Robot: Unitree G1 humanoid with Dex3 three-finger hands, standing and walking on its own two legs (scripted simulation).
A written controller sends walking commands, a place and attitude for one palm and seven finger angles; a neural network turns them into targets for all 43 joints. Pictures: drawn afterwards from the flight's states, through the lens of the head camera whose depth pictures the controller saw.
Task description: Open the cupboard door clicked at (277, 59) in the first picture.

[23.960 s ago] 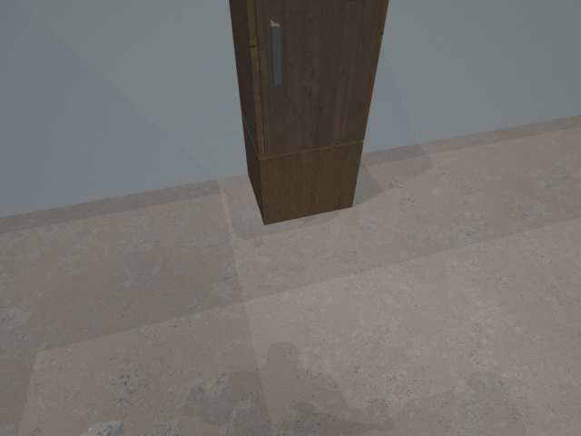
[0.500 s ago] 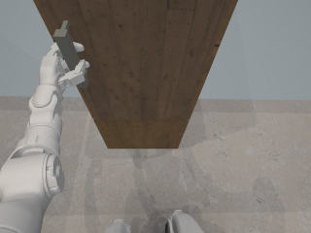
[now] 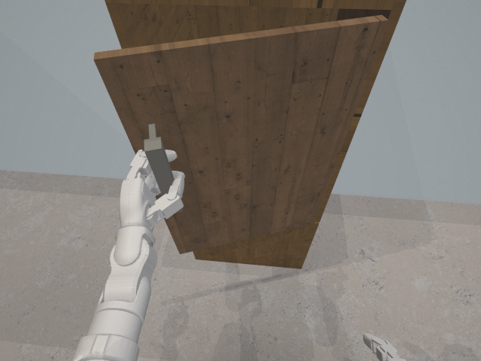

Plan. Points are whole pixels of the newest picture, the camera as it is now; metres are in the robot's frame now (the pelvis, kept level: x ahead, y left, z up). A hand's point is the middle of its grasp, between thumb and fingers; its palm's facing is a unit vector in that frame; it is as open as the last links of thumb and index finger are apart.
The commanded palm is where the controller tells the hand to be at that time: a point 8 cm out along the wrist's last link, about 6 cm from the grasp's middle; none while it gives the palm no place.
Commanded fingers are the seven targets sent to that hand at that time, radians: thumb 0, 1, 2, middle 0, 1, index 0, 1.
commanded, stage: pull the door open along its arc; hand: left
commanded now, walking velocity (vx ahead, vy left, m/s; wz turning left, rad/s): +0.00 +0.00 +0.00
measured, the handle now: (164, 171) +0.42 +0.15 +0.08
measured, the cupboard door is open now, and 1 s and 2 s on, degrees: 19 41 41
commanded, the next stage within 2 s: open thumb and fingers to let go in 0.38 s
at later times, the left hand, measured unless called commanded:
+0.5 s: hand (222, 264) +0.25 +0.03 +0.09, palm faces +0.25 -0.97 -0.03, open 6.6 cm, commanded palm +0.21 +0.09 +0.08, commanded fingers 0.00 0.76 0.84 -0.39 -1.34 -0.39 -1.34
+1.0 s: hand (209, 261) +0.25 +0.05 +0.09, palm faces +0.32 -0.95 +0.01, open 12.6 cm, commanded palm +0.21 +0.09 +0.08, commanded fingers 0.00 -0.50 0.30 -0.26 -0.95 -0.26 -0.95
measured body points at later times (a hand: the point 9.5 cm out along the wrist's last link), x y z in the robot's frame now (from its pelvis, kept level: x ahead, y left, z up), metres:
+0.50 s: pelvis +0.00 -0.03 +0.00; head +0.01 -0.06 +0.45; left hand +0.23 +0.08 +0.09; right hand +0.21 -0.23 -0.08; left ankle -0.02 +0.11 -0.70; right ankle +0.01 -0.12 -0.70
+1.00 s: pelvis -0.02 -0.03 +0.00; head -0.01 -0.06 +0.45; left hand +0.23 +0.10 +0.09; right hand +0.17 -0.24 -0.09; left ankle -0.02 +0.11 -0.70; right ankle +0.01 -0.12 -0.70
